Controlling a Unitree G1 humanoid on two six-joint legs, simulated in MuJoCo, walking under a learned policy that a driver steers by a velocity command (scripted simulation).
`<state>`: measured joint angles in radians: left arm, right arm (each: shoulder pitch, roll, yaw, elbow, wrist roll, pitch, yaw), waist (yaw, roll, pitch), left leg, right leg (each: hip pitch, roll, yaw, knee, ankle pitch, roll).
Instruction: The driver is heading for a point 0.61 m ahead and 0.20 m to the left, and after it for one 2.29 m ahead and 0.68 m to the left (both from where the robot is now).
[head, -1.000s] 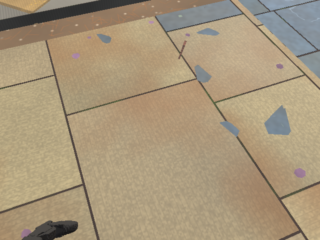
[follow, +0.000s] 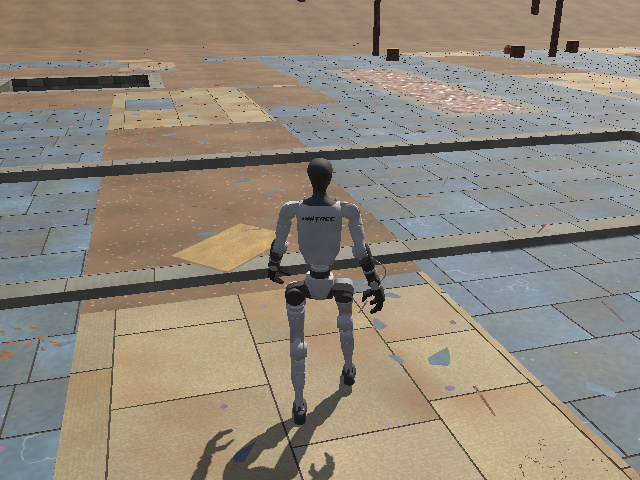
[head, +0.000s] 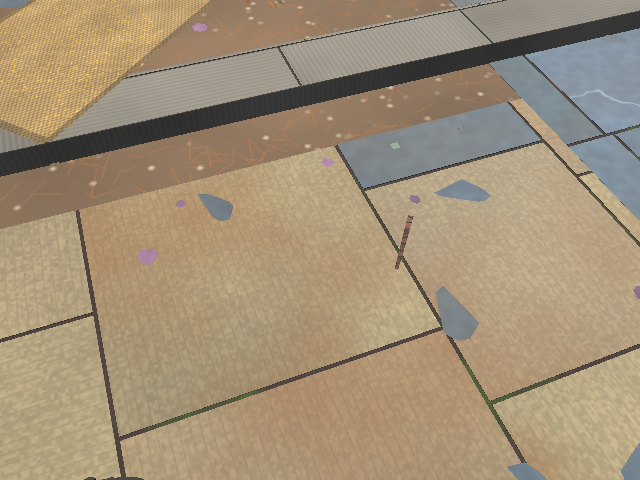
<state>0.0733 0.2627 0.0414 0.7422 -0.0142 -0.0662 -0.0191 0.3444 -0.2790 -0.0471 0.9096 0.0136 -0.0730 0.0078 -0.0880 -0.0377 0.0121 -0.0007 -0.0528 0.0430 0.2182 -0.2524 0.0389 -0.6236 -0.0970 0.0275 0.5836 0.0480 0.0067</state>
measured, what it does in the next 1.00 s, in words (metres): walks ahead, turning left: right foot, then left foot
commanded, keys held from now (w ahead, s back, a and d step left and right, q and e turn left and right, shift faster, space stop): w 0.06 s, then w+q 0.94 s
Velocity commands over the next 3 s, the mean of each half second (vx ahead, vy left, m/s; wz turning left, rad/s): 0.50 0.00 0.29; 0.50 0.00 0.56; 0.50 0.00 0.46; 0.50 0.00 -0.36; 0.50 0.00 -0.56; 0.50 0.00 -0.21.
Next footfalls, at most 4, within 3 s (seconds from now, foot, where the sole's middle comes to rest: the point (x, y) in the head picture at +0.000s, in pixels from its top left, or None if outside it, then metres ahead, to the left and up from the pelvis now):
0.10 right None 0.24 -0.14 -0.78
0.66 left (246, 478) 0.50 0.13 -0.78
1.14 right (269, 328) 0.85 0.07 -0.78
1.62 left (111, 333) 0.86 0.44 -0.78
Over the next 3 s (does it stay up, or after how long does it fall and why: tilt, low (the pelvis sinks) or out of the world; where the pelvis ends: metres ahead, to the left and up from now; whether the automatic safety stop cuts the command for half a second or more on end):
stays up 1.51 0.48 0.00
